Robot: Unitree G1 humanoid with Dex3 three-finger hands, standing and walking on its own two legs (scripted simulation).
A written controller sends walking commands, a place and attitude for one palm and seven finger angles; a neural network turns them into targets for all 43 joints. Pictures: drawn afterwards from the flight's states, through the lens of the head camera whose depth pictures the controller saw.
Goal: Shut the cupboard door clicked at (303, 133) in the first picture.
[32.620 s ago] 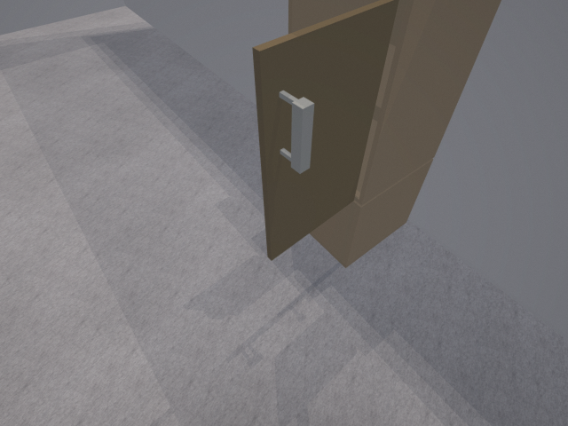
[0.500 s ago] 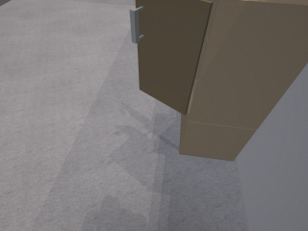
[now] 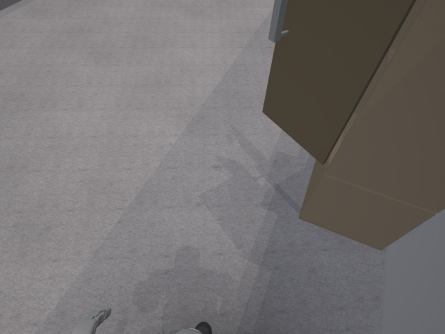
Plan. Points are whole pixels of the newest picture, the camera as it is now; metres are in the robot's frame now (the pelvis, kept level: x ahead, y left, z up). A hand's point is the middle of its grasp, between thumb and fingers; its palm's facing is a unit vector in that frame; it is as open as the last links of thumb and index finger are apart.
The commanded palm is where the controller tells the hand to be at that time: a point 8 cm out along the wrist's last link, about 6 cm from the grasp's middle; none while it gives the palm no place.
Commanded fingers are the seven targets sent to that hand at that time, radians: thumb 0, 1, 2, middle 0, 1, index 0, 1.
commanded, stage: walk to a spot facing it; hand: left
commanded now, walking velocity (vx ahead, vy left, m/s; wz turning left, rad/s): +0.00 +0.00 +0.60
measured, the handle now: (284, 13) +0.94 -0.16 +0.09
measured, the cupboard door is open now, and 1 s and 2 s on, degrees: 59 59 59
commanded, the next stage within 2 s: turn to face it in 1.76 s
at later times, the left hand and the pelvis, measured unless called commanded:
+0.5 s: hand out of the picture -0.02 +0.22 -0.18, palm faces +0.37 -0.89 -0.26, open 7.4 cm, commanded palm none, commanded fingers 0.00 0.90 0.90 -0.20 -0.30 -0.20 -0.30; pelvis +0.00 -0.01 -0.01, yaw +19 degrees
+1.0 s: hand out of the picture -0.04 +0.14 -0.16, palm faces +0.69 -0.69 -0.21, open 7.4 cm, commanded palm none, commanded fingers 0.00 0.90 0.90 -0.20 -0.30 -0.20 -0.30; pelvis +0.10 +0.02 +0.00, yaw +41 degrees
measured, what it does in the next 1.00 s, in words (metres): steps on the spot, turning left: right foot, then left foot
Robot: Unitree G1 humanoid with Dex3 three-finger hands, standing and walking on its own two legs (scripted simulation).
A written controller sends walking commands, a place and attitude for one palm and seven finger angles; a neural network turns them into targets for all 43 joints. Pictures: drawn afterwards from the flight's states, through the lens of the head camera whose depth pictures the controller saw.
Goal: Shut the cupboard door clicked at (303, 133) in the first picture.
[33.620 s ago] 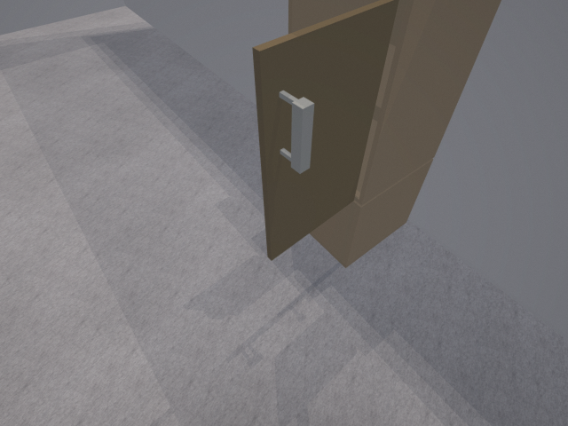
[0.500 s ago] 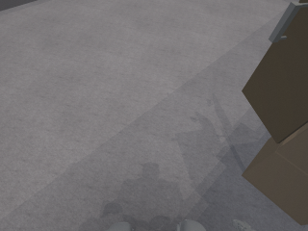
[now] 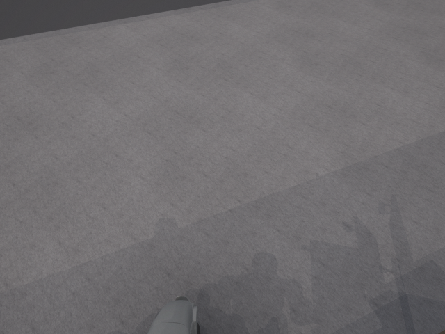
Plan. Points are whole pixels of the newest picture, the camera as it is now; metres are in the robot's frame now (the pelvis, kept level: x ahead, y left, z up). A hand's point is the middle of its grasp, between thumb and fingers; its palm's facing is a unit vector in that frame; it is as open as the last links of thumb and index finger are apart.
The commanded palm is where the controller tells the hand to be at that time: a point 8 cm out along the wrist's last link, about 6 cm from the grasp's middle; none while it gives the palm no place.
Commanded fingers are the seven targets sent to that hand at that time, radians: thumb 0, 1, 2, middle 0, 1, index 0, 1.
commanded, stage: walk to a spot facing it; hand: left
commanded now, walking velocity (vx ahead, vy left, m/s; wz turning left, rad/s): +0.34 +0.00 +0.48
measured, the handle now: out of the picture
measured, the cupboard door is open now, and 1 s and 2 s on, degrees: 59 59 59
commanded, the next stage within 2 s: turn to face it in 0.76 s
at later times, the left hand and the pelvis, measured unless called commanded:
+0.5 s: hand (127, 251) +0.29 +0.25 -0.15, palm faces +0.14 -0.98 -0.17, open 7.4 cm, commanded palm none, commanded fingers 0.00 0.90 0.90 -0.20 -0.30 -0.20 -0.30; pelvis +0.19 +0.05 +0.00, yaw +8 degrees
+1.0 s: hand (122, 244) +0.32 +0.29 -0.21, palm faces +0.38 -0.90 -0.20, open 7.3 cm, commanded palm none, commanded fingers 0.00 0.90 0.90 -0.20 -0.30 -0.20 -0.30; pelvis +0.40 +0.11 -0.03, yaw +18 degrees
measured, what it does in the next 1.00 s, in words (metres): walks ahead, turning left: left foot, then right foot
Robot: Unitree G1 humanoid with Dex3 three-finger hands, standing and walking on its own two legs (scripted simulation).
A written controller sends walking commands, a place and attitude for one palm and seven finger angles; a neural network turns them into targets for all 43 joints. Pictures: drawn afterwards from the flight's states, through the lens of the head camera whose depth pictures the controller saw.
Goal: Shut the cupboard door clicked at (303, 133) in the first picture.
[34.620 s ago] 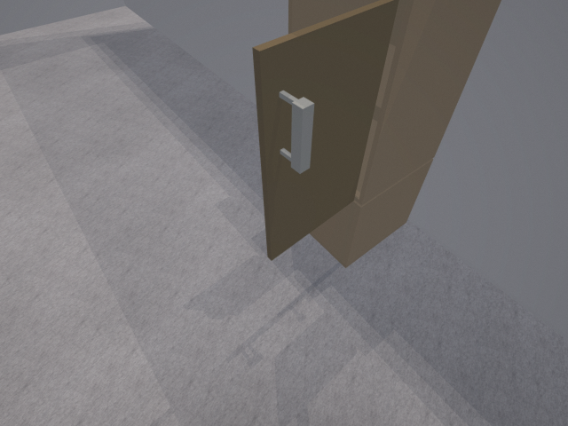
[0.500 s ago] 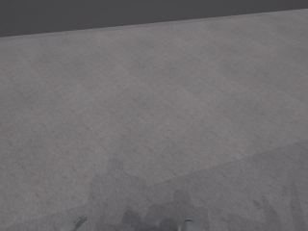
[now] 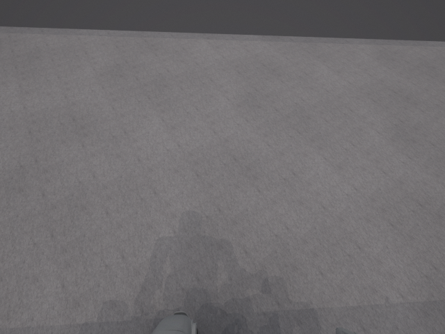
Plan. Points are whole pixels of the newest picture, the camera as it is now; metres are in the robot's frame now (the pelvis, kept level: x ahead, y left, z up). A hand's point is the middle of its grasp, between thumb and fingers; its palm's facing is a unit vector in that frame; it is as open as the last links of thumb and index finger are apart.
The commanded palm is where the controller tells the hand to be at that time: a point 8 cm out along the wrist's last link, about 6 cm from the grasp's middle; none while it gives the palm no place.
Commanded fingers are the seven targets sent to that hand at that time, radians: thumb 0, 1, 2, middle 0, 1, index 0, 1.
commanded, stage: turn to face it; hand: left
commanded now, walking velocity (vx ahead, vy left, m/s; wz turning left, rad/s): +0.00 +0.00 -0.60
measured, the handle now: out of the picture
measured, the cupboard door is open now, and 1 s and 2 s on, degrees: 59 59 59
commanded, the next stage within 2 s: none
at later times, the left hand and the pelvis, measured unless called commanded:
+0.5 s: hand (136, 315) +0.17 +0.18 -0.15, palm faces -0.18 -0.96 -0.21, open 7.4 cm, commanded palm none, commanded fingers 0.00 0.90 0.90 -0.20 -0.30 -0.20 -0.30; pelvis +0.09 +0.01 +0.02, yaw -17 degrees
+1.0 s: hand (192, 218) +0.38 +0.10 -0.12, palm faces -0.58 -0.78 -0.23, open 7.4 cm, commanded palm none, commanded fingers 0.00 0.90 0.90 -0.20 -0.30 -0.20 -0.30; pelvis +0.12 +0.02 +0.02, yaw -35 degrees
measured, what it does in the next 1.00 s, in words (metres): walks ahead, turning right: right foot, then left foot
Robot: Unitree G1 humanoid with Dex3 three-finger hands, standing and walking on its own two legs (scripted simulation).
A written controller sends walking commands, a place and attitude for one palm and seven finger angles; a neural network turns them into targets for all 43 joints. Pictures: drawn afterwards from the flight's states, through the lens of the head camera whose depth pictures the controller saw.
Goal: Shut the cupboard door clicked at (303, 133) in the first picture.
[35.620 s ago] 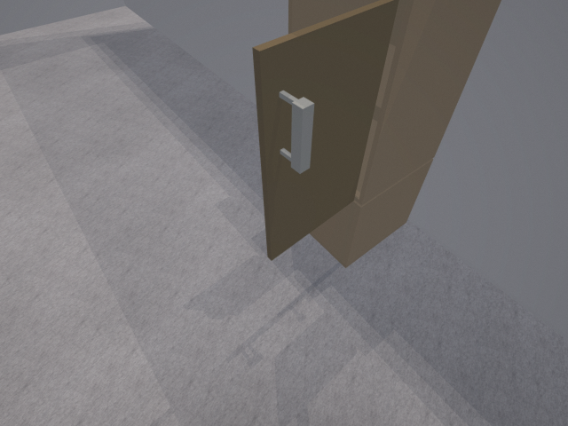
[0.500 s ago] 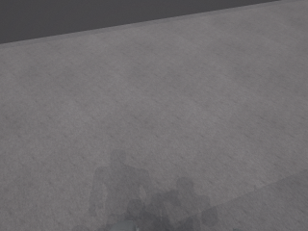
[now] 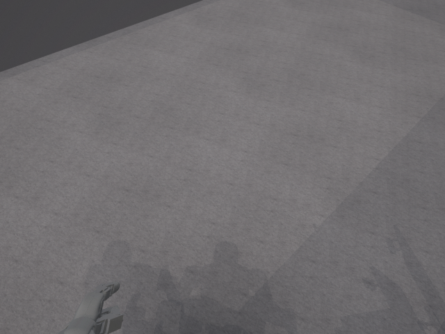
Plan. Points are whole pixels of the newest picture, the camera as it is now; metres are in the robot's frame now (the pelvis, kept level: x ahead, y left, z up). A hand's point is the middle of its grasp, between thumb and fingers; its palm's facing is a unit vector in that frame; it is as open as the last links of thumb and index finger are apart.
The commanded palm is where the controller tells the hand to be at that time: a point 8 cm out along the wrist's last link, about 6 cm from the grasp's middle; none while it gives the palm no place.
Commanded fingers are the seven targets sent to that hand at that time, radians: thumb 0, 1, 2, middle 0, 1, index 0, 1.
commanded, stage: turn to face it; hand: left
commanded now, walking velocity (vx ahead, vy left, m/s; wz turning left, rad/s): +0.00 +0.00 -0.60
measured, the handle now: out of the picture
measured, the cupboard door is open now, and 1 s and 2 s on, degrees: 59 59 59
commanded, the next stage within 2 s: none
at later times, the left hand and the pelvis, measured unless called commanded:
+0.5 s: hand (122, 320) +0.16 +0.21 -0.17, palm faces -0.24 -0.96 -0.17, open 7.4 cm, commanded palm none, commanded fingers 0.00 0.90 0.90 -0.20 -0.30 -0.20 -0.30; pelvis +0.03 +0.03 +0.00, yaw -18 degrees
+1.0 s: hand (168, 285) +0.23 +0.12 -0.16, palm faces -0.55 -0.81 -0.22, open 7.4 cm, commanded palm none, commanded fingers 0.00 0.90 0.90 -0.20 -0.30 -0.20 -0.30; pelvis +0.04 +0.01 +0.00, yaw -35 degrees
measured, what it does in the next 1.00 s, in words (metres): steps on the spot, turning right: right foot, then left foot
